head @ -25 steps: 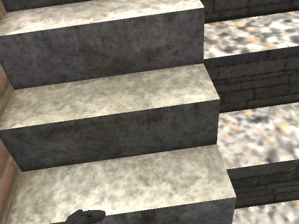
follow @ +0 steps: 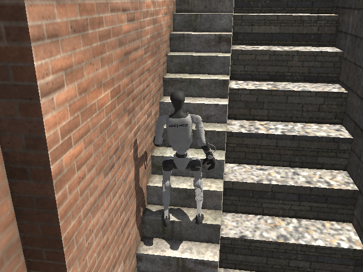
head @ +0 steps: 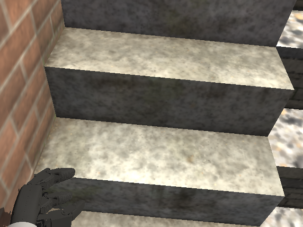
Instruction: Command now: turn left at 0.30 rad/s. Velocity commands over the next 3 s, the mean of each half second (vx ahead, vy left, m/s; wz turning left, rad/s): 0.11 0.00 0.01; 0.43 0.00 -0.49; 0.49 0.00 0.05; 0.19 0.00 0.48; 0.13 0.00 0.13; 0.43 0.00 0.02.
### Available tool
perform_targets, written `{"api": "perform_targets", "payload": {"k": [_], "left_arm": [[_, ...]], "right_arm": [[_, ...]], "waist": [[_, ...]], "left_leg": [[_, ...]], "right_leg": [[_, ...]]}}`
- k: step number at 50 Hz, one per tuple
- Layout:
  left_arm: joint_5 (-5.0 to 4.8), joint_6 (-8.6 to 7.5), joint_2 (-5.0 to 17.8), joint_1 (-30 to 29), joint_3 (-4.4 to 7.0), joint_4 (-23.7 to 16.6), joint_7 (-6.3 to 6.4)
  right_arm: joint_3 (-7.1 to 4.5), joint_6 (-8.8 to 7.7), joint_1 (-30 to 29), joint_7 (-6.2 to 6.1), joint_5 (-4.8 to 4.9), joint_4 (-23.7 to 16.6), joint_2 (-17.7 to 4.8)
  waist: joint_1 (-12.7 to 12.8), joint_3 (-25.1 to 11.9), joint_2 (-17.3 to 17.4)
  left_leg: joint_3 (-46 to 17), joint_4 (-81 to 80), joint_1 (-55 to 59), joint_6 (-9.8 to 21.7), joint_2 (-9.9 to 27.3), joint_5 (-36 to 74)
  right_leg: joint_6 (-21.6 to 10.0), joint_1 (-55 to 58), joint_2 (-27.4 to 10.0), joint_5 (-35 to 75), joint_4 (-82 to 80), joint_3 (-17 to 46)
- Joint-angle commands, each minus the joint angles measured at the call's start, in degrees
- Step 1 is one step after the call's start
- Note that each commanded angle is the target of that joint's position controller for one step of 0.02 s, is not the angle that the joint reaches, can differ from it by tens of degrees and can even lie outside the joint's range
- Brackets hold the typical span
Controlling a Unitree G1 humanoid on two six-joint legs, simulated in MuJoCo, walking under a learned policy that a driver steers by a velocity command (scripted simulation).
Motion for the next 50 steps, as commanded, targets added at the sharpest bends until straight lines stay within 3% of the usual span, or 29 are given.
{"api": "perform_targets", "payload": {"k": [1,2,4,9,10,11,14,15,16,17,18,20,21,24,28,30,31,33,34,35,36,37,39,40,41,43,46,48,50], "left_arm": [[0.99,0.79,-1.7,2.4,-1.48,-1.6,-1.08],[1.35,1.84,0.2,0.5,-0.6,0.5,-0.11],[1.61,3.39,-0.6,4.5,0.1,3.1,1.47],[1.61,4.35,1.1,10.4,1.27,7.7,2.3],[1.89,4.22,-3.0,11.6,-0.24,7.8,1.8],[2.21,3.96,-2.5,14.6,-0.02,9.9,1.56],[5.49,2.96,-3.2,20.5,0.34,15.7,1.96],[8.11,1.96,0.0,19.6,0.3,15.1,2.11],[8.6,1.23,1.9,14.5,0.29,12.2,2.93],[7.09,0.46,2.4,9.0,-0.02,7.7,4.1],[6.04,-0.83,1.8,11.7,-0.58,5.5,4.58],[3.79,-4.42,4.6,13.1,-0.18,3.3,5.99],[1.61,-5.46,2.2,15.9,-0.52,4.3,6.14],[2.16,-6.2,2.7,24.2,0.18,4.8,5.22],[3.91,-4.99,3.3,8.4,0.03,-0.7,4.42],[3.29,-4.84,0.0,2.0,-2.08,-3.2,3.92],[2.26,-3.97,-3.4,0.5,-3.04,-3.4,3.39],[2.88,-2.38,-14.0,-1.6,-7.56,-4.7,2.26],[3.18,-2.65,-18.0,-1.1,-8.56,-5.8,0.98],[1.99,-3.62,-20.0,2.0,-9.19,-7.6,-0.4],[1.12,-4.92,-13.3,16.2,-7.74,-7.8,-1.07],[1.39,-5.4,-6.0,18.5,-6.24,-4.2,-2.08],[-1.5,-1.23,-6.9,1.3,-6.32,-10.5,-0.78],[-0.53,1.07,-5.8,-9.3,-6.0,-12.4,-0.43],[-0.9,2.72,-5.3,-11.7,-5.98,-12.5,-0.62],[-1.34,2.82,-7.9,-15.2,-6.89,-13.4,-1.47],[-3.45,-0.18,-12.3,-16.1,-8.03,-13.2,-1.57],[-2.31,-1.03,-16.6,-27.5,-11.11,-17.2,-3.28],[-2.83,-0.35,-15.7,-21.1,-10.13,-15.8,-4.21]], "right_arm": [[-0.14,-1.92,-3.5,-2.69,0.1,-5.7,-5.4],[-0.63,-3.38,-3.9,-4.22,-0.84,-5.8,-5.4],[-0.44,-5.0,-5.6,-5.89,-0.62,-6.8,-4.9],[0.12,-5.14,-6.3,-5.44,-1.23,-7.5,-2.7],[0.32,-3.68,-7.5,-4.97,-0.19,-7.7,-2.8],[0.12,-2.68,-9.0,-4.76,0.17,-8.1,-3.0],[-1.27,-0.9,-8.4,-4.66,2.19,-8.0,-4.6],[-1.82,-0.51,-8.1,-5.14,-0.09,-9.9,-4.5],[-1.74,-0.3,-8.2,-5.58,-0.58,-10.1,-3.7],[-1.34,-0.63,-9.2,-5.94,0.78,-10.6,-3.4],[-1.38,-0.96,-11.7,-4.65,1.95,-11.8,-3.9],[-0.27,-2.35,-15.4,-1.65,-0.26,-16.9,-1.7],[0.39,-3.92,-13.6,-0.46,-1.01,-15.6,-1.1],[0.77,-5.66,-16.7,0.59,0.51,-14.4,-2.3],[0.09,-3.41,-12.3,1.96,0.9,-11.8,-4.2],[-0.88,-2.34,4.3,1.21,1.1,-3.1,-4.8],[-0.99,-2.57,8.8,0.9,-0.26,0.4,-2.7],[0.23,-3.86,7.0,1.32,-0.87,7.4,2.0],[0.9,-5.33,7.0,1.55,-2.96,11.2,1.7],[0.67,-5.48,4.4,0.87,-4.92,9.6,-3.2],[-3.29,-5.96,-3.2,-0.64,-2.48,7.1,-14.8],[-4.51,-4.5,-2.2,-1.22,0.47,5.8,-14.3],[-7.79,-4.24,2.3,-5.15,2.49,4.7,-21.8],[-8.33,-4.4,7.7,-6.57,4.04,5.1,-21.4],[-7.5,-4.61,8.9,-7.21,3.4,4.4,-19.3],[-5.81,-3.37,8.7,-7.58,3.36,2.9,-13.8],[-1.49,-3.43,15.0,-6.74,3.7,8.4,-1.9],[-3.1,-2.39,17.0,-6.14,5.53,10.9,-6.3],[-1.73,-2.15,17.7,-5.03,4.47,16.6,-6.2]], "waist": [[4.3,-3.8,14.9],[1.5,0.3,11.5],[3.0,-1.1,9.1],[3.4,-1.6,12.3],[5.2,-0.8,15.0],[6.0,-0.4,15.3],[5.1,1.8,7.4],[4.3,-1.9,-1.0],[3.6,-2.8,-7.3],[3.2,-2.7,-6.8],[6.1,-2.8,2.2],[5.4,-1.4,0.6],[4.7,-2.8,6.3],[8.8,-7.9,5.3],[1.6,-4.6,-0.5],[-4.3,-6.9,0.7],[-5.3,-4.0,3.3],[-2.0,5.5,8.8],[1.1,3.3,9.6],[6.0,0.0,11.3],[17.1,-4.0,20.2],[12.9,-5.4,11.6],[7.8,0.4,7.1],[2.9,3.8,-1.8],[1.4,7.6,-4.5],[0.0,11.6,-1.5],[-0.3,15.5,7.6],[-4.2,13.4,11.2],[1.2,4.0,11.4]], "left_leg": [[-27.2,-25.7,16.1,14.6,11.3,56.1],[-35.3,-24.3,6.0,16.2,17.1,49.8],[-36.8,-26.8,4.5,15.8,18.3,31.7],[-27.9,-25.9,5.2,14.1,15.1,24.6],[-22.2,-29.9,8.7,11.8,11.4,19.2],[-17.6,-28.6,6.8,10.6,9.1,22.6],[-6.8,-19.1,9.2,4.8,3.3,25.9],[3.8,-9.3,10.9,-2.6,-4.3,27.6],[4.5,0.2,9.3,-5.6,-7.0,19.7],[-5.3,13.8,7.9,-2.7,-3.6,7.8],[-5.1,24.9,-1.8,-2.1,-4.0,7.9],[-17.7,41.1,-18.7,-1.6,-0.3,7.4],[-13.7,40.5,-24.8,-1.7,-1.1,9.6],[-12.9,40.8,-25.6,-1.0,-1.1,10.4],[-5.9,10.0,-2.5,3.1,-1.0,22.4],[-1.3,-10.7,17.5,6.8,-0.6,33.7],[-0.4,-24.7,25.3,8.6,0.9,47.9],[3.6,-50.1,23.3,11.8,2.1,60.1],[4.9,-42.0,28.6,9.9,2.7,67.5],[-4.1,-29.6,34.2,11.1,10.3,95.0],[-13.3,-31.6,30.9,15.0,23.1,98.7],[-13.6,-34.3,35.5,15.4,23.8,76.5],[-38.3,-50.5,32.5,19.5,44.1,46.0],[-39.5,-53.9,34.5,19.8,42.2,26.7],[-34.5,-54.7,32.7,18.6,38.2,15.8],[-24.0,-56.9,27.9,15.3,28.9,2.6],[-11.7,-61.1,24.5,13.5,19.7,0.7],[-2.3,-70.1,16.5,13.8,17.4,24.3],[9.9,-64.2,19.5,12.3,12.9,65.3]], "right_leg": [[3.3,-11.8,4.5,1.3,-5.2,6.4],[1.9,-8.3,4.3,10.5,0.9,10.2],[0.5,-6.2,4.3,12.5,0.0,12.4],[1.8,-6.9,6.2,15.4,-2.8,12.3],[1.6,-6.6,7.0,4.0,-19.1,4.2],[0.5,-0.8,7.4,3.9,-28.0,-0.1],[-4.2,7.6,10.5,24.8,-57.9,-7.1],[-8.2,8.9,10.3,37.8,-54.4,-2.6],[-12.7,5.5,6.7,49.8,-50.7,6.2],[-14.3,-1.7,1.5,48.4,-46.0,16.0],[-15.6,4.0,0.6,39.1,-43.6,15.9],[-13.6,9.2,-3.3,35.9,-38.8,27.2],[-14.8,14.3,-5.0,39.2,-33.8,29.5],[-15.6,17.0,-3.7,39.1,-30.0,33.3],[-12.9,-9.0,0.7,36.5,-25.7,28.4],[-11.0,-22.5,3.7,21.0,-15.4,19.6],[-8.5,-29.2,6.5,11.5,-6.6,13.6],[-7.4,-33.4,15.9,-4.1,21.3,2.3],[-7.1,-42.2,16.5,-6.0,45.0,3.2],[-3.4,-53.4,15.6,-7.8,62.0,6.0],[-1.2,-54.4,4.8,-3.8,58.1,14.0],[0.7,-57.5,4.3,3.0,52.5,14.4],[2.4,-68.9,-5.7,-1.8,55.1,19.9],[2.4,-73.8,-6.5,-1.7,57.7,21.2],[1.9,-73.1,-6.2,1.4,55.7,20.0],[1.0,-71.5,-5.1,4.2,51.1,16.2],[-0.4,-66.7,-4.3,8.5,45.7,8.9],[-4.8,-41.5,-4.9,-4.7,19.5,-1.8],[-7.1,-13.7,3.2,-4.9,3.0,-15.9]]}}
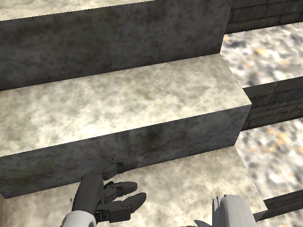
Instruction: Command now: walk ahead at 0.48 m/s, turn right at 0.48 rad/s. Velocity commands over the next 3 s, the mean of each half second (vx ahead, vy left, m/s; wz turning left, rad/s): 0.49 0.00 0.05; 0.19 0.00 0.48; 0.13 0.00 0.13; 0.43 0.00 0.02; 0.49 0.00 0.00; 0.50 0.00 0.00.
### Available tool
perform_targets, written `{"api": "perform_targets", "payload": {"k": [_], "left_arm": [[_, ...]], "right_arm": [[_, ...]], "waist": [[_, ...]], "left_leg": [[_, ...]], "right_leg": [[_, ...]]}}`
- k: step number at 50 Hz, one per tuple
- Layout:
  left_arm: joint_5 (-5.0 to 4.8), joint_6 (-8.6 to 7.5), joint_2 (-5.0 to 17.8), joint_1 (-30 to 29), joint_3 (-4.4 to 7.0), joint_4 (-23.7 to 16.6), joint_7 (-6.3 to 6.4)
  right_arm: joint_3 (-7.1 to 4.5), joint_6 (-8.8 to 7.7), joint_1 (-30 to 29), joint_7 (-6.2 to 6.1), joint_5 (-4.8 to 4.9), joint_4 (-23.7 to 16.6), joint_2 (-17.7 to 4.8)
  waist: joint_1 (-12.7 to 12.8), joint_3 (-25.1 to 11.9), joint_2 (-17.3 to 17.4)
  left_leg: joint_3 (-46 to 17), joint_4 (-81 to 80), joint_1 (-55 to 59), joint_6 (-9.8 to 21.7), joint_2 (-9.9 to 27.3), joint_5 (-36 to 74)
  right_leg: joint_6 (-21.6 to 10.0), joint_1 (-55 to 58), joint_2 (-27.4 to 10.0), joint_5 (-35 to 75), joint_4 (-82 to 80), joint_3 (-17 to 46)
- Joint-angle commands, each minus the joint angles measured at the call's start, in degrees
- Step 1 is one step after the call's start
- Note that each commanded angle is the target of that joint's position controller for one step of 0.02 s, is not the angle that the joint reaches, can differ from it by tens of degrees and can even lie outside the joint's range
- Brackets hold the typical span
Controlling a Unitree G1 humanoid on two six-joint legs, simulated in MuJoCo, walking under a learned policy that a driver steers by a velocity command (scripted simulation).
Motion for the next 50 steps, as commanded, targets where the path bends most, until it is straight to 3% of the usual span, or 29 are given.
{"api": "perform_targets", "payload": {"k": [1,3,4,5,6,8,10,12,16,20,22,23,25,26,27,28,29,30,31,32,33,35,37,41,42,45,46,48,50], "left_arm": [[0.29,-3.01,-1.8,-11.2,0.93,-9.9,-0.79],[1.12,-2.29,11.6,12.3,7.75,-4.0,1.59],[2.11,-0.74,13.9,19.0,9.48,-1.0,2.83],[3.39,0.71,20.8,25.0,12.2,5.2,4.31],[5.61,-0.32,20.6,28.0,11.05,10.6,4.54],[4.14,-2.96,11.3,15.1,7.89,13.8,3.03],[3.25,-5.46,1.5,8.9,5.89,19.6,0.65],[5.02,-6.35,-1.2,10.6,4.97,21.6,-0.04],[7.49,-8.35,3.8,14.2,4.37,24.1,1.09],[6.47,-9.63,6.3,17.0,3.65,25.1,1.44],[6.31,-9.12,8.8,21.9,3.46,28.1,3.29],[6.92,-8.13,8.6,24.6,3.46,31.1,3.25],[4.18,-7.8,12.5,19.3,3.82,30.3,4.18],[3.19,-7.53,17.6,22.8,4.92,30.6,5.32],[4.59,-7.18,26.3,18.2,6.57,29.8,5.24],[4.47,-6.3,31.1,14.6,8.23,27.4,4.59],[4.14,-5.89,30.3,13.2,8.38,26.2,3.63],[3.68,-6.29,24.1,22.8,8.54,23.3,4.48],[3.18,-7.58,19.2,22.2,7.46,22.1,4.28],[3.43,-10.08,11.7,12.0,5.6,18.6,1.92],[2.99,-11.81,7.4,10.3,5.31,16.1,0.47],[5.08,-11.31,4.7,13.5,4.51,15.8,-0.28],[6.6,-10.05,6.3,13.2,3.92,14.3,-0.61],[6.81,-10.38,6.6,5.4,2.49,7.9,1.75],[6.26,-9.33,4.1,2.7,0.75,6.4,3.02],[4.66,-5.0,5.0,0.0,2.18,10.4,4.08],[5.62,-5.7,7.6,0.2,3.26,10.8,4.2],[3.62,-6.8,9.0,4.9,4.77,14.1,3.62],[4.13,-6.81,13.1,6.5,6.24,15.2,2.98]], "right_arm": [[0.13,-2.72,-0.3,2.66,-0.83,4.5,-10.0],[-1.96,-7.2,-5.7,5.25,-0.86,5.1,-19.2],[-2.43,-8.95,-6.1,5.63,0.09,4.5,-18.2],[-2.24,-10.09,-4.6,6.24,-0.57,4.6,-12.0],[-3.11,-10.28,-11.2,8.62,-0.34,3.7,-8.0],[-0.43,-9.79,-20.8,9.42,-1.01,-5.8,4.3],[1.4,-8.69,-20.5,8.8,0.0,-11.0,6.6],[2.59,-8.09,-15.7,9.64,1.39,-9.8,6.7],[3.46,-4.89,-19.1,6.98,1.14,-11.6,9.6],[2.99,-3.57,-29.6,5.24,1.1,-14.9,4.6],[4.78,-3.67,-39.3,5.96,1.87,-19.8,6.8],[5.1,-3.5,-37.0,6.1,2.26,-18.8,7.4],[5.52,-4.5,-34.2,8.02,2.53,-19.4,3.6],[4.82,-4.74,-36.0,9.63,0.42,-20.0,1.8],[3.77,-3.81,-23.4,9.64,-1.1,-15.5,-0.9],[2.78,-3.14,-17.3,9.48,-1.3,-13.8,-4.9],[2.36,-2.6,-15.6,9.84,-1.88,-12.3,-5.3],[1.62,-2.08,-24.0,9.48,-3.54,-10.9,-6.3],[0.15,-0.63,-24.0,9.04,-4.16,-10.9,-9.1],[2.16,-1.05,-19.6,9.35,-6.52,-8.4,-4.6],[3.06,-1.84,-20.6,10.03,-7.59,-8.1,-0.9],[2.2,-3.02,-22.9,10.8,-1.71,-4.7,-0.3],[1.63,-2.67,-30.5,9.46,-0.36,-4.9,-0.6],[1.54,-1.26,-29.3,6.73,-2.77,-9.7,-1.3],[1.44,-0.24,-26.9,5.23,-2.92,-10.5,-1.8],[0.85,1.38,-25.3,4.05,-6.55,-13.8,-4.1],[1.55,0.5,-23.6,4.86,-5.47,-14.2,-1.6],[1.31,0.24,-25.1,5.39,-3.76,-12.8,-3.6],[1.58,-1.5,-25.0,5.82,-4.13,-12.6,-4.2]], "waist": [[8.0,-6.0,12.9],[22.8,-20.6,25.1],[24.2,-22.2,20.9],[20.4,-24.9,-0.4],[17.5,-25.6,-10.8],[8.2,-8.5,-13.7],[2.2,0.3,-12.8],[0.0,0.2,-9.6],[0.0,5.2,-8.1],[4.2,7.5,-9.7],[6.8,7.9,-13.3],[6.5,5.1,-10.7],[0.9,-1.7,-8.9],[-0.6,-9.8,-11.9],[-7.7,-18.8,-15.6],[-9.6,-21.2,-17.8],[-9.3,-19.6,-19.4],[2.7,-15.1,-16.2],[2.9,-17.1,1.9],[2.9,-16.3,8.6],[6.1,-15.0,0.8],[10.7,-4.3,-5.9],[13.7,-1.2,-8.0],[10.9,-1.9,0.7],[10.3,-1.5,4.7],[5.3,-6.5,7.1],[3.2,-8.2,3.8],[5.4,-8.7,4.3],[4.9,-14.7,2.4]], "left_leg": [[-4.2,-9.9,-15.6,14.6,8.7,106.1],[-5.4,9.0,-10.5,15.8,7.5,127.7],[-9.8,23.3,-25.3,13.1,5.3,104.9],[-16.8,40.1,-35.9,10.2,-2.4,44.2],[-26.4,72.9,-36.8,7.8,-10.2,17.3],[-32.4,108.9,-52.7,8.6,-12.6,5.4],[-30.6,116.4,-60.8,11.7,-11.4,0.8],[-29.3,119.6,-65.7,11.6,-14.2,7.0],[-23.9,143.0,-83.9,6.5,-18.6,13.0],[-13.4,123.4,-83.0,2.8,-17.7,21.7],[-9.6,115.4,-88.1,3.4,-14.1,20.5],[-9.5,117.9,-87.0,4.7,-14.1,19.4],[-2.1,85.3,-57.8,8.2,-13.1,15.5],[3.5,81.4,-42.7,8.4,-16.7,5.5],[3.0,80.3,-31.4,6.8,-17.9,-5.1],[-2.9,65.4,-29.6,7.1,-18.2,-11.2],[-8.2,45.5,-28.1,8.1,-18.6,-8.2],[-17.6,42.8,-24.7,10.8,-21.2,-9.1],[-38.5,30.7,-21.2,17.5,-11.3,-15.1],[-50.3,22.6,-21.5,20.9,-7.5,11.2],[-49.9,23.5,-26.5,21.0,-6.8,17.6],[-42.1,30.4,-41.8,19.0,-7.9,-4.0],[-38.9,28.0,-43.7,16.0,-11.0,-11.0],[-41.6,21.7,-41.7,18.5,-10.2,-3.7],[-39.4,16.7,-39.1,16.5,-10.1,-1.2],[-41.5,7.6,-39.6,18.6,-6.5,7.9],[-39.7,5.6,-34.0,16.5,-8.1,16.3],[-35.5,12.0,-15.4,12.6,-8.6,37.2],[-34.3,17.3,-10.9,9.8,-9.1,50.4]], "right_leg": [[-6.1,44.8,14.4,4.1,-18.1,-17.2],[-11.7,63.2,18.7,10.0,-37.7,-2.4],[-16.2,75.4,14.2,4.6,-47.3,16.9],[-21.0,80.4,1.6,-6.3,-73.1,50.4],[-19.8,72.4,-6.3,-14.0,-89.1,64.6],[-9.2,53.2,-6.5,2.9,-83.4,40.6],[-4.4,45.9,-0.2,10.2,-77.1,17.7],[-4.3,47.1,-0.4,19.4,-77.4,5.8],[-5.0,46.5,-6.0,20.9,-83.5,0.6],[-4.3,40.9,-2.6,15.0,-93.7,-7.7],[-6.3,51.0,-4.6,27.4,-103.2,-8.9],[-7.1,60.2,-4.8,37.5,-101.0,-10.6],[-5.5,56.1,-0.5,85.7,-99.6,-21.0],[-9.5,59.0,-3.3,127.1,-96.7,-18.2],[-13.5,67.0,-7.8,157.0,-90.1,-15.4],[-14.9,76.0,-8.6,157.9,-81.3,-13.2],[-15.3,80.8,-8.3,146.9,-71.8,-11.5],[-10.7,70.6,-1.5,136.1,-61.4,-7.3],[-6.9,58.1,8.3,80.0,-43.5,-8.1],[-4.8,50.2,15.2,32.3,-16.8,0.6],[-4.2,42.1,18.4,26.0,1.3,10.1],[-6.8,33.3,15.9,26.1,3.1,8.7],[-6.8,29.8,14.8,27.5,3.5,6.6],[-2.8,23.1,14.4,26.8,-6.7,3.1],[-1.9,25.1,13.7,10.1,-31.2,1.1],[-0.8,50.9,16.5,19.4,-54.5,-4.5],[-1.9,51.9,16.5,24.5,-56.3,-3.1],[-4.0,52.5,13.6,28.1,-77.3,-0.2],[-5.9,65.5,11.2,45.8,-81.6,3.1]]}}
Over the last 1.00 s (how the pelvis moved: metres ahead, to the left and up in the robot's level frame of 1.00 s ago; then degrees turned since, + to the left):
-0.04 0.05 -0.13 -17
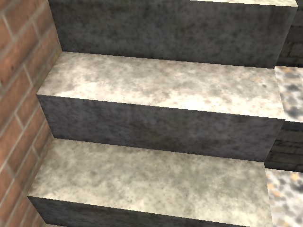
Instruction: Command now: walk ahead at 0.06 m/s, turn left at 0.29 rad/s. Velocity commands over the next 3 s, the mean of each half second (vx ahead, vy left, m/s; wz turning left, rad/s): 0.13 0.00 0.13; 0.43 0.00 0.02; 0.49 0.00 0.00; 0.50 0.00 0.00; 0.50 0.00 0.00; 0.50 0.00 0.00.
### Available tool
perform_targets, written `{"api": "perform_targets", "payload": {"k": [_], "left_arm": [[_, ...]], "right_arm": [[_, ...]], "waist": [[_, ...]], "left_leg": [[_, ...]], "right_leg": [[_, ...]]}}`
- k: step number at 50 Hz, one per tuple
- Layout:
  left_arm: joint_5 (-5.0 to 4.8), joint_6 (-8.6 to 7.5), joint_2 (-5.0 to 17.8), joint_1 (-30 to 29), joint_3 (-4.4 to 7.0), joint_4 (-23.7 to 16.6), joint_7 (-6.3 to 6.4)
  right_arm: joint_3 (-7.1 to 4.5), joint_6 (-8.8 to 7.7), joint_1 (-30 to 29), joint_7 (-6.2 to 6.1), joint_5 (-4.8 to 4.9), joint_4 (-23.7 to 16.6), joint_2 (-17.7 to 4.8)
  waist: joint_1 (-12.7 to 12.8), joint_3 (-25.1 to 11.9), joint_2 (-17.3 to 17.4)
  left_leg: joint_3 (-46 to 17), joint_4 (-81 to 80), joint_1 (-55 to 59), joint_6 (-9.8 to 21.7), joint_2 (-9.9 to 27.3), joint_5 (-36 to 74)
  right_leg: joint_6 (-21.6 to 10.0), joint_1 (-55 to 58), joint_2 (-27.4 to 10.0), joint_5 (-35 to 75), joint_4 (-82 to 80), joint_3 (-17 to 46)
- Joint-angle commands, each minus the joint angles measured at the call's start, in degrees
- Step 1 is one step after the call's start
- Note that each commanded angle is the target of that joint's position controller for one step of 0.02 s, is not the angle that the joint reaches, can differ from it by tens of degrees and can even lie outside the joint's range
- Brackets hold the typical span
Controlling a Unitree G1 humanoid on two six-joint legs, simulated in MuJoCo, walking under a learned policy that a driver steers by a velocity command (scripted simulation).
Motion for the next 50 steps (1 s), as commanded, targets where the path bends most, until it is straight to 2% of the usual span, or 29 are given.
{"api": "perform_targets", "payload": {"k": [1,2,3,5,6,8,12,13,15,17,21,26,28,31,33,34,35,37,39,40,41,43,44,45,46,47,48,49,50], "left_arm": [[0.88,-1.06,14.2,-0.1,5.65,-2.2,-0.2],[1.53,-0.35,12.5,-1.0,5.49,-3.3,-0.1],[2.14,0.38,10.6,-1.6,5.37,-4.3,-0.12],[2.28,0.98,8.3,-1.5,4.8,-4.0,-0.55],[2.25,0.89,8.1,-1.6,4.69,-3.7,-0.69],[2.23,0.89,7.8,-2.4,4.32,-3.1,-0.94],[1.63,0.31,9.4,-4.3,4.33,-1.4,-1.4],[1.71,0.19,9.8,-2.4,4.37,-0.1,-1.53],[1.36,0.06,11.9,-1.9,4.9,1.8,-1.65],[1.24,-0.17,13.4,-1.1,5.21,3.2,-1.49],[1.0,-0.71,14.2,0.9,5.51,5.6,-1.25],[0.98,-0.68,13.1,2.0,5.23,7.3,-1.5],[1.06,-0.9,12.7,3.4,4.97,8.5,-1.85],[1.08,-1.1,12.1,4.7,4.58,9.6,-2.5],[1.19,-1.13,12.5,5.3,4.63,10.5,-2.97],[1.24,-1.15,12.8,4.9,4.51,10.8,-3.14],[1.4,-1.42,13.3,3.2,4.38,10.5,-3.17],[1.54,-1.88,13.5,4.1,4.22,10.9,-3.31],[1.52,-2.28,14.0,4.3,4.21,11.0,-3.52],[2.07,-2.89,14.5,2.0,4.32,10.2,-3.72],[2.32,-3.55,13.2,0.5,4.02,9.8,-4.06],[1.94,-4.6,9.9,-3.1,3.19,8.3,-4.93],[1.28,-4.65,12.2,-4.3,3.85,6.6,-4.85],[2.16,-4.87,13.0,-4.4,3.7,4.0,-4.63],[3.32,-4.96,12.1,-0.5,3.2,3.0,-4.52],[3.0,-4.26,13.0,7.0,4.39,5.2,-3.41],[2.45,-3.39,16.4,11.7,5.94,8.4,-3.24],[0.91,-1.78,17.3,24.9,7.69,13.9,-2.01],[1.93,-0.35,15.6,29.1,6.38,18.2,-0.68]], "right_arm": [[-1.49,-3.08,3.3,0.95,0.46,-1.5,-7.2],[-1.41,-3.76,6.0,1.28,1.21,0.5,-6.9],[-1.5,-4.15,4.3,1.33,1.91,1.4,-7.2],[-0.71,-3.41,-0.6,0.99,1.08,0.1,-5.3],[-0.41,-3.06,-1.4,0.8,0.71,-0.7,-4.7],[-0.15,-2.89,-3.0,0.9,0.82,-1.2,-4.8],[-0.13,-2.37,-3.7,1.32,0.52,-0.6,-5.7],[-0.11,-2.28,-2.2,1.36,0.78,0.5,-5.4],[-0.43,-2.3,-0.8,1.76,0.94,2.4,-5.6],[-0.6,-2.84,0.0,1.85,0.67,4.1,-5.8],[-0.41,-4.38,0.6,2.36,0.56,6.8,-4.9],[-0.33,-5.16,2.8,2.5,0.5,9.2,-5.1],[-0.65,-5.05,3.2,2.43,0.72,9.6,-6.1],[-0.88,-4.58,4.4,2.55,0.44,10.2,-6.8],[-0.97,-4.66,4.9,2.93,0.69,10.5,-7.0],[-0.92,-4.4,4.7,2.73,0.37,10.6,-7.1],[-1.16,-4.25,6.3,2.53,-0.16,11.1,-7.7],[-1.69,-4.07,8.4,2.25,-0.41,11.9,-9.8],[-2.15,-4.02,11.1,2.08,-0.53,12.9,-10.5],[-2.85,-4.2,13.2,1.83,-0.28,13.8,-12.5],[-3.32,-4.02,16.4,1.4,-0.16,15.1,-13.6],[-3.52,-3.01,17.3,0.78,-0.14,16.2,-14.3],[-3.32,-2.92,15.5,0.54,-0.45,15.7,-13.5],[-3.16,-3.02,9.3,0.37,-0.28,13.8,-13.8],[-3.07,-2.87,1.6,0.4,-0.07,11.6,-14.6],[-3.84,-2.66,-1.0,-0.04,0.51,9.4,-16.9],[-4.07,-3.31,0.2,0.34,0.58,8.7,-16.2],[-3.5,-3.72,-4.5,0.75,-0.09,7.6,-15.2],[-1.38,-5.83,-12.4,2.09,0.73,4.0,-7.4]], "waist": [[-0.3,-14.3,-1.2],[0.1,-14.9,-1.6],[2.3,-12.8,-0.2],[4.2,-7.7,-0.8],[4.0,-6.7,-1.6],[3.9,-6.2,-3.1],[2.9,-4.4,-2.5],[2.9,-4.9,-2.6],[2.5,-1.7,-4.5],[2.4,1.4,-4.8],[2.8,3.0,-3.2],[3.1,2.7,1.2],[3.4,2.3,2.5],[3.3,0.7,2.0],[2.8,0.0,0.1],[2.5,0.2,-1.1],[1.0,-0.7,-1.4],[0.5,-2.8,-1.2],[-0.4,-4.4,-1.7],[-1.4,-2.1,-0.4],[-2.6,-1.8,2.0],[-2.3,1.3,8.1],[-1.1,2.3,5.6],[2.6,0.9,4.8],[7.9,-1.8,1.6],[10.8,-4.4,-2.1],[9.4,-5.8,-7.4],[15.3,-4.4,-10.9],[15.1,4.0,-18.8]], "left_leg": [[-9.3,-3.9,7.0,2.1,8.6,41.3],[-7.3,-4.2,1.9,1.5,7.2,32.2],[-6.0,-3.8,-0.9,1.3,5.7,26.2],[-4.6,-3.0,-2.8,0.5,5.4,21.6],[-4.5,-3.3,-2.1,0.1,5.7,21.2],[-4.6,-3.2,-1.2,-0.4,6.4,18.5],[-5.9,-6.5,1.6,0.2,7.2,18.2],[-5.3,-7.0,2.4,0.9,6.6,13.5],[-3.5,-7.8,0.0,2.4,5.3,-0.1],[-1.9,-7.8,-2.7,2.9,5.0,-3.5],[-0.3,-7.9,-4.4,3.5,5.5,-3.0],[-3.5,-11.3,-2.5,4.7,6.6,-4.1],[-5.8,-12.9,-0.8,5.5,7.3,-4.4],[-6.8,-13.2,2.2,7.0,7.5,2.0],[-6.9,-12.9,4.9,7.6,7.2,7.5],[-7.2,-12.8,5.6,7.8,7.4,10.9],[-7.3,-13.0,8.3,7.8,8.0,17.8],[-7.1,-11.6,12.8,8.8,7.8,29.3],[-7.3,-11.7,17.3,9.4,8.5,36.0],[-10.0,-13.0,20.9,11.1,10.2,38.2],[-13.4,-14.8,25.9,13.3,13.2,39.6],[-20.8,-18.6,30.3,19.0,21.9,41.9],[-20.3,-16.3,31.6,18.8,23.5,42.5],[-13.3,-12.7,27.5,15.9,20.8,57.9],[-5.5,-8.6,19.4,12.2,15.9,76.3],[-5.3,-3.1,18.4,10.1,13.5,81.4],[-4.9,4.2,7.5,2.7,10.2,82.4],[-3.2,22.7,-6.0,0.0,6.6,41.8],[-0.1,56.4,-26.2,-2.2,-2.3,-7.6]], "right_leg": [[-4.0,24.0,-5.5,41.6,-5.1,5.6],[-5.6,27.4,-5.9,42.4,-2.8,5.8],[-6.0,25.7,-5.4,37.3,-3.0,5.0],[-6.2,19.1,-4.6,27.9,-4.5,4.4],[-6.3,16.5,-4.5,24.5,-5.2,4.5],[-7.1,13.9,-5.1,22.7,-6.1,4.8],[-5.8,11.3,-4.7,18.4,-7.5,3.9],[-6.1,11.4,-4.4,11.8,-8.7,3.8],[-7.7,9.6,-4.8,-3.0,-11.5,5.0],[-9.2,8.1,-6.5,-9.9,-14.4,7.1],[-10.6,8.1,-7.6,-9.9,-15.4,7.6],[-9.7,8.2,-4.9,-4.1,-11.3,3.2],[-8.9,7.7,-3.3,-1.7,-8.8,1.0],[-8.6,8.4,-2.6,1.6,-6.3,0.1],[-8.4,9.3,-2.4,4.1,-5.8,-0.1],[-8.3,9.3,-2.0,5.7,-5.0,0.5],[-7.7,8.0,-1.7,10.3,-3.4,-0.1],[-6.2,8.1,-1.5,21.3,-0.1,-0.2],[-5.2,5.9,-0.8,25.5,4.3,0.2],[-4.3,-0.8,0.0,24.0,7.7,-0.1],[-2.8,-8.1,1.0,18.8,13.2,-0.7],[0.9,-23.2,2.8,-14.3,28.5,-2.2],[1.7,-28.3,1.0,-20.4,34.6,0.1],[1.5,-23.5,-0.9,-21.1,27.1,0.8],[-1.2,-7.9,-2.0,-17.3,6.2,-0.7],[-2.4,5.6,-2.3,4.6,-18.3,-1.0],[-4.3,22.2,1.4,12.8,-21.4,-2.1],[-7.0,32.9,-4.5,27.6,-31.7,3.5],[-7.0,35.9,-14.2,57.2,-27.7,7.5]]}}
Over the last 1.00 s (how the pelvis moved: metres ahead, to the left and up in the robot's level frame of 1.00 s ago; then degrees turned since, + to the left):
0.36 -0.09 0.42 19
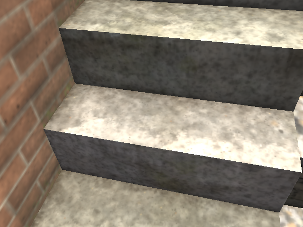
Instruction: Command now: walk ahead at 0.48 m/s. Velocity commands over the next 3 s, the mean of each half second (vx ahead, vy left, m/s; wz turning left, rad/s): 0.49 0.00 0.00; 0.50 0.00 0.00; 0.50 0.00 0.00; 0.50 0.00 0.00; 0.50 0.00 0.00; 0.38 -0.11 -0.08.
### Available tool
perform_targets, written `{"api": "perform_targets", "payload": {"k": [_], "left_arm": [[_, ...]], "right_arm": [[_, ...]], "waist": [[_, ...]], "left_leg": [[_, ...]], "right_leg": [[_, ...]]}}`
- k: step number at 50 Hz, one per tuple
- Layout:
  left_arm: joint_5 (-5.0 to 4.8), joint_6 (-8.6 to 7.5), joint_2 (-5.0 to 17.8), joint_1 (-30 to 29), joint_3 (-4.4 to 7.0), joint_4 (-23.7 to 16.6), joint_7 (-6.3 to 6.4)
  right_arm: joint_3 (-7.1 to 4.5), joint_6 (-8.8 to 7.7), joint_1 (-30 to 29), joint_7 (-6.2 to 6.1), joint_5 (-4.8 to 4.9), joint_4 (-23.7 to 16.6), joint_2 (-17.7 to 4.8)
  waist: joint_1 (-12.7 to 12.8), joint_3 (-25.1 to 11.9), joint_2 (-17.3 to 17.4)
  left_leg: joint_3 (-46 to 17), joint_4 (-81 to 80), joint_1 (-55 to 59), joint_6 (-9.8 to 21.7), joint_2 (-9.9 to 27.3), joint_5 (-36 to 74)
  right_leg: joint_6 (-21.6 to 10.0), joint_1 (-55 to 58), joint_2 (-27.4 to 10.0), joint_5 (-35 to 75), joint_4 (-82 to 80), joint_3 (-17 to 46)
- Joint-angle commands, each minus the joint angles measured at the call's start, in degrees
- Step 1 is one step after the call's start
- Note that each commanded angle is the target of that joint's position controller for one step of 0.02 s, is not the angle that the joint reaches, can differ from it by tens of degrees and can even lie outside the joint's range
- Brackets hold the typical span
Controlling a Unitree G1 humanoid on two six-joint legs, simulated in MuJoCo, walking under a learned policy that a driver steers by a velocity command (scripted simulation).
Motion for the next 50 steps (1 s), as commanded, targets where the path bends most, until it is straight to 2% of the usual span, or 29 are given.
{"api": "perform_targets", "payload": {"k": [1,2,3,4,8,9,11,14,15,16,17,18,20,22,25,27,31,35,37,39,40,42,43,44,45,46,47,48,50], "left_arm": [[3.7,3.69,3.0,19.0,-0.21,9.9,3.64],[5.89,3.64,2.4,18.4,-0.68,7.8,4.64],[5.89,2.89,4.8,14.1,0.37,6.5,4.35],[4.91,2.98,4.3,10.9,0.3,5.5,3.53],[0.77,-0.81,7.5,3.2,0.88,4.7,3.11],[-0.64,-1.36,5.8,6.3,0.39,6.9,3.43],[-2.83,-1.8,13.0,13.5,1.75,9.2,4.44],[0.99,1.28,20.3,15.9,3.48,12.5,4.96],[0.51,1.16,17.6,15.7,3.77,10.1,3.86],[-1.06,0.89,13.9,14.6,3.07,7.9,1.28],[-0.96,0.72,9.7,7.0,2.58,5.4,-0.43],[-2.03,-0.7,7.7,-1.9,2.87,1.0,-1.71],[-1.0,-2.65,-3.3,-6.8,-0.75,-9.0,-2.31],[-0.59,-2.48,-6.3,2.2,-2.84,-8.5,-2.91],[-1.5,-0.95,-4.1,8.2,-4.34,-7.2,-0.1],[-1.44,0.29,0.0,7.2,-3.28,-6.4,1.67],[-2.97,-0.59,-2.3,-3.5,-3.66,-8.4,1.67],[-3.16,-1.3,-6.4,-11.7,-5.47,-13.2,1.13],[-1.54,-0.94,-3.9,-11.5,-5.34,-14.2,0.8],[0.24,-1.65,-4.9,-20.4,-6.73,-18.9,-2.35],[0.49,-2.56,-3.1,-17.6,-5.7,-18.3,-3.72],[-0.53,-3.46,4.1,2.9,-1.88,-10.6,-4.22],[-2.08,-1.99,9.0,12.4,0.4,-5.8,-3.11],[-1.27,-1.13,13.2,16.8,1.4,-3.5,-0.76],[0.67,-0.39,17.4,20.5,3.33,0.0,1.35],[3.61,-0.25,11.3,15.0,1.45,0.4,1.77],[4.21,0.48,3.8,9.6,-0.8,3.2,0.8],[4.79,0.54,1.5,8.2,-1.06,2.6,0.55],[3.56,1.47,5.0,12.3,0.72,5.5,1.73]], "right_arm": [[2.19,-6.57,-19.4,2.78,3.29,-13.7,6.3],[3.61,-8.06,-14.8,4.02,4.43,-16.6,9.7],[3.65,-8.63,-10.7,5.3,5.16,-18.9,7.0],[4.08,-8.22,-11.7,5.56,4.56,-19.0,6.3],[6.88,-5.37,-23.9,5.64,3.76,-26.6,5.2],[7.32,-3.95,-27.6,5.12,4.46,-26.9,5.8],[8.33,-2.85,-31.4,2.72,1.38,-29.3,5.6],[3.83,-2.84,-5.3,2.81,1.26,-19.6,-0.2],[1.92,-2.58,4.8,3.4,0.24,-12.5,-5.0],[-0.1,-0.93,5.8,2.87,-0.21,-8.7,-8.5],[-1.06,0.94,5.0,1.11,0.12,-5.4,-8.7],[0.66,0.27,2.0,0.3,-0.84,-4.8,-3.8],[2.47,-3.65,-7.6,1.05,0.73,-2.9,4.0],[3.79,-4.39,-9.7,1.44,0.32,0.7,9.1],[1.44,-5.07,-11.9,1.39,0.42,-0.2,-0.2],[1.75,-5.7,-12.7,1.4,0.92,-1.7,0.2],[1.3,-6.19,3.7,1.34,1.68,2.0,-0.4],[-0.05,-3.81,11.4,0.08,2.28,1.7,-2.1],[-0.2,-4.0,13.7,-0.93,3.24,1.4,-0.9],[0.54,-3.64,16.6,-2.1,3.85,1.4,1.9],[1.1,-3.0,11.6,-2.24,3.56,0.2,2.8],[-1.3,-2.87,0.9,-1.61,2.72,-4.7,-8.7],[-1.75,-3.65,-3.0,-1.18,2.34,-7.0,-11.0],[0.33,-6.3,1.0,2.32,0.92,-8.5,-0.3],[0.38,-8.51,2.0,3.17,2.46,-7.6,3.8],[0.21,-9.27,-5.9,2.93,5.57,-11.1,2.1],[1.33,-9.03,-11.6,3.53,7.05,-15.1,4.1],[3.21,-9.98,-11.8,4.31,6.34,-19.2,7.4],[5.47,-9.57,-12.7,5.57,6.09,-23.6,9.7]], "waist": [[4.1,9.6,-17.6],[0.7,4.1,-15.8],[-4.6,0.2,-5.0],[-4.0,0.4,0.0],[-6.2,6.0,-2.3],[-4.2,8.1,-2.9],[-4.7,-1.0,-3.8],[-14.7,-16.1,-14.5],[-13.3,-20.8,-4.1],[-10.9,-17.7,4.0],[-9.8,-7.1,9.7],[-8.9,-0.6,5.8],[0.1,9.6,-2.4],[7.4,7.8,-7.9],[10.5,7.3,-0.6],[9.3,6.0,-0.5],[-1.1,7.4,2.4],[-5.2,6.2,5.5],[-5.9,5.6,5.2],[-8.8,2.0,2.3],[-5.1,-0.3,-0.1],[5.4,-8.5,2.1],[9.0,-7.7,1.3],[4.7,-10.1,-9.6],[4.9,-12.2,-15.1],[4.3,-3.2,-10.8],[0.2,6.2,-9.8],[-2.3,3.5,-8.8],[-4.6,-3.1,-8.3]], "left_leg": [[-4.5,81.3,-50.9,1.7,-5.9,-21.8],[-5.1,97.8,-62.3,1.8,-6.7,-26.1],[-2.1,94.0,-65.7,2.8,-2.0,-21.8],[1.6,97.1,-68.6,2.0,-1.4,-20.3],[11.1,74.4,-49.5,-1.4,7.2,-1.2],[14.7,71.9,-47.8,-1.3,5.9,0.5],[27.0,44.7,-15.6,0.5,3.4,-11.1],[16.8,24.4,-7.5,2.3,-0.3,-24.2],[0.7,17.1,4.8,6.4,4.6,-21.8],[-18.1,-2.2,5.8,10.9,9.1,-40.6],[-38.1,-20.1,1.4,16.7,15.6,-51.7],[-46.4,-23.9,-10.1,18.9,19.4,-49.2],[-26.6,-12.3,-25.6,12.3,18.7,-39.5],[-12.2,-10.6,-25.8,8.4,17.6,-27.3],[-4.1,-22.8,-25.4,10.8,20.6,-26.2],[-1.8,-28.1,-30.0,11.6,21.0,-22.3],[-6.6,-29.2,0.0,11.6,25.0,-19.5],[-4.8,-31.4,13.8,11.0,27.5,-16.2],[-4.2,-30.9,22.9,9.9,25.0,-8.8],[0.2,-30.0,25.2,8.5,21.9,4.2],[5.0,-26.0,21.3,6.1,17.4,17.6],[5.7,-10.9,15.2,6.9,13.6,46.6],[5.9,6.1,10.2,4.7,12.5,33.5],[5.8,23.9,-31.2,0.1,7.2,9.1],[3.3,54.2,-45.8,0.2,5.8,-5.9],[0.3,72.3,-54.9,0.5,6.7,-9.3],[5.5,84.2,-62.7,1.3,5.9,-21.9],[7.1,88.7,-66.6,1.8,6.3,-26.3],[5.9,104.3,-77.4,1.2,7.2,-36.1]], "right_leg": [[3.0,23.4,-18.5,77.9,2.7,6.9],[0.2,25.8,-24.0,82.3,11.2,10.3],[1.2,25.3,-22.3,63.3,9.2,6.6],[2.4,22.4,-19.4,53.1,8.0,4.4],[1.2,-17.5,-12.2,24.1,-15.3,1.2],[0.5,-19.2,-11.8,32.0,-18.2,0.7],[-0.4,-22.3,-13.4,78.9,-21.0,-1.8],[-7.6,16.4,-21.5,116.9,4.5,1.1],[-8.1,6.9,-18.8,102.2,15.7,1.4],[-8.3,-4.9,-9.8,63.5,23.8,2.3],[-5.7,-20.9,0.9,9.6,43.3,4.9],[-2.5,-28.8,3.3,-7.0,77.4,14.4],[-4.2,-41.9,1.8,-11.5,90.7,18.6],[-6.0,-44.7,1.3,-8.8,92.9,18.9],[-2.2,-49.3,0.3,-15.7,90.2,10.5],[0.0,-43.5,-1.2,-8.6,89.8,5.4],[-0.5,-71.9,-3.5,-8.4,95.6,10.4],[1.6,-82.4,-5.6,-18.9,89.4,9.8],[3.0,-79.9,-8.2,-21.8,78.4,8.6],[3.4,-65.0,-8.3,-32.2,52.4,3.3],[2.8,-46.9,-6.4,-27.0,35.0,2.5],[2.9,-4.6,-2.7,4.8,-5.0,-1.9],[2.6,4.7,-5.2,7.8,-12.6,-0.2],[-3.1,38.9,-14.1,11.8,-5.9,8.4],[-7.6,37.3,-25.3,26.5,-1.2,20.7],[-4.4,30.8,-22.4,32.4,-3.6,10.2],[-0.9,23.0,-17.3,38.2,-4.7,0.7],[0.6,25.0,-17.7,51.1,1.5,-0.4],[-1.8,31.8,-24.4,60.4,9.2,2.5]]}}
Over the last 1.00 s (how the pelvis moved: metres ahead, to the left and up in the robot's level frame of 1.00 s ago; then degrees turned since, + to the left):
0.10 -0.04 0.03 3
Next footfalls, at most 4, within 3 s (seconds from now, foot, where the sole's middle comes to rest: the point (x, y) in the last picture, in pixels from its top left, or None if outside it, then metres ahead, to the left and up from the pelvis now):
0.26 left None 0.15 0.08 -0.58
0.68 right None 0.17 -0.19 -0.32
0.92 right None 0.11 -0.21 -0.56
1.26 left None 0.39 -0.03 -0.36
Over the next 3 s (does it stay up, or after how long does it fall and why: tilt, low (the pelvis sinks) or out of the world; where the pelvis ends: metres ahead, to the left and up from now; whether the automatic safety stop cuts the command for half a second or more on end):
stays up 0.25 0.11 0.22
